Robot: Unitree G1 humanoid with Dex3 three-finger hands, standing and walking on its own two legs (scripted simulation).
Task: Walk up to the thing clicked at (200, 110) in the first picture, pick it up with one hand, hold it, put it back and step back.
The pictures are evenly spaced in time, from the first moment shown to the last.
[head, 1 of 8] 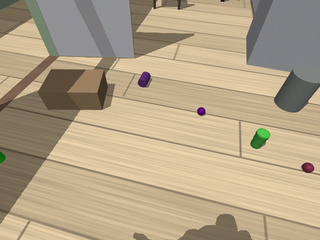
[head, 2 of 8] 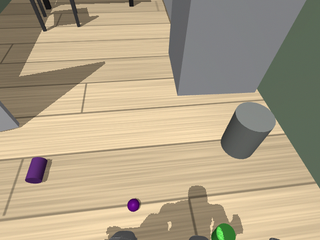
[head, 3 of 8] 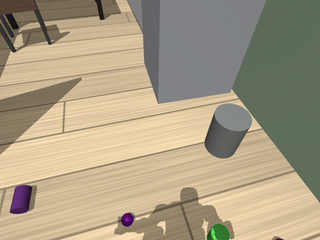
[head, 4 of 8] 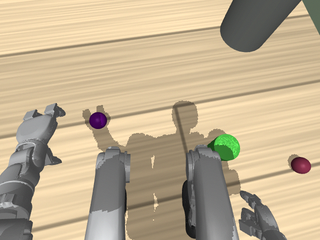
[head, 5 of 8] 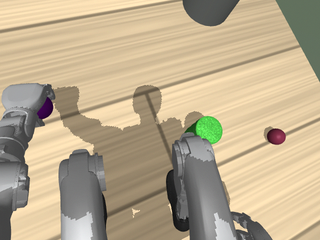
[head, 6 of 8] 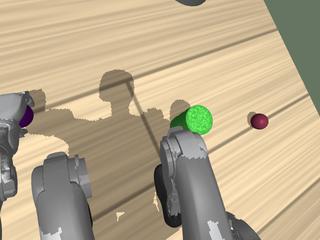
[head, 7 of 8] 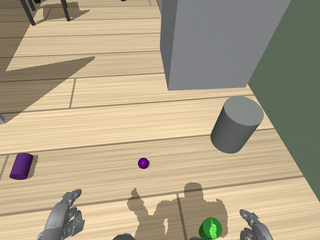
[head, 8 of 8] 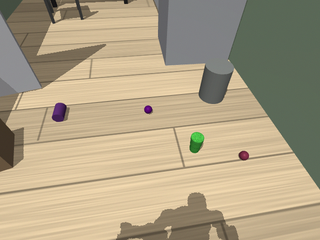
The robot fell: no
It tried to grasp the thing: yes
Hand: left
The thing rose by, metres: 0.70
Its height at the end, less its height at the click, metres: +0.00
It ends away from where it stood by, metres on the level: 0.25
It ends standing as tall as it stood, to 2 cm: yes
